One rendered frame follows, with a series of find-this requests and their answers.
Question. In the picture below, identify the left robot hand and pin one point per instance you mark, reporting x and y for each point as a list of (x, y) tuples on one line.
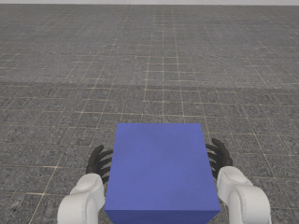
[(95, 164)]

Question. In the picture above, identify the right robot hand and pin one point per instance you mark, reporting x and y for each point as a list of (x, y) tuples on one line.
[(222, 158)]

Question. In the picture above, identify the carton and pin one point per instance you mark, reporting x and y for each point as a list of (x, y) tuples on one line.
[(160, 174)]

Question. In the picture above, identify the robot right forearm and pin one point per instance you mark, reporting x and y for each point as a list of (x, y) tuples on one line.
[(246, 203)]

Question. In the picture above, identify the robot left forearm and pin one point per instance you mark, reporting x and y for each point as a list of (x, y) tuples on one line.
[(81, 206)]

